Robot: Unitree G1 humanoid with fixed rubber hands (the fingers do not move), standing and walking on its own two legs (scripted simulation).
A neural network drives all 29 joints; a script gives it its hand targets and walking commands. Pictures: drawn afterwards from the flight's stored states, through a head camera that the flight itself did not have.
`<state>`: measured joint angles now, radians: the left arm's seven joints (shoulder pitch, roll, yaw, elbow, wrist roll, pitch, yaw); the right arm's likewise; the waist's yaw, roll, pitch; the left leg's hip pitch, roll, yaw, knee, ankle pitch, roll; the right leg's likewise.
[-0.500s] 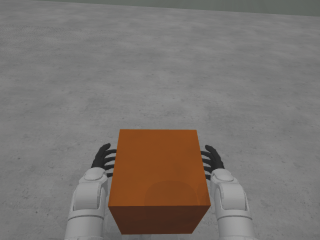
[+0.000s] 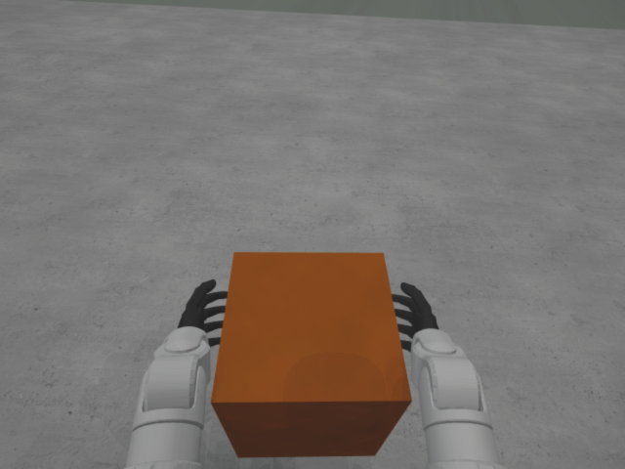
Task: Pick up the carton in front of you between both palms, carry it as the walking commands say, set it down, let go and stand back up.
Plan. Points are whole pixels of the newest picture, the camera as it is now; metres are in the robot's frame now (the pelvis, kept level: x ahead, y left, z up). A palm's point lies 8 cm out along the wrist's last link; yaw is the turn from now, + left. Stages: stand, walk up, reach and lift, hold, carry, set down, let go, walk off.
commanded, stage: carry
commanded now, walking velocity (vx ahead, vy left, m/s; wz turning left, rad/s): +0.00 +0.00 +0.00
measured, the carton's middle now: (308, 359) +0.30 +0.00 -0.04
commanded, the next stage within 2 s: hold in 0.08 s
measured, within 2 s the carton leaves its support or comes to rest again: neither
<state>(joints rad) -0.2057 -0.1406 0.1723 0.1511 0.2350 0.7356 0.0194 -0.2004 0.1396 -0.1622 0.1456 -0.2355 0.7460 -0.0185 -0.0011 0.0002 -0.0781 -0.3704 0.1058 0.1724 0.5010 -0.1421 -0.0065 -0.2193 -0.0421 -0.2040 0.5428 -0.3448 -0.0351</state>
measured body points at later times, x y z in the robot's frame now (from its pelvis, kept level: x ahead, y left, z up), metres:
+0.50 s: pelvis -0.01 +0.04 +0.01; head -0.03 +0.06 +0.46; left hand +0.33 +0.12 +0.04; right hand +0.27 -0.18 +0.03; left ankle +0.08 +0.15 -0.73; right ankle -0.03 -0.08 -0.73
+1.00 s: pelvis -0.04 +0.06 -0.08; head +0.18 +0.02 +0.32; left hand +0.37 +0.12 -0.16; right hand +0.34 -0.18 -0.16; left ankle +0.08 +0.16 -0.73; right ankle -0.03 -0.08 -0.73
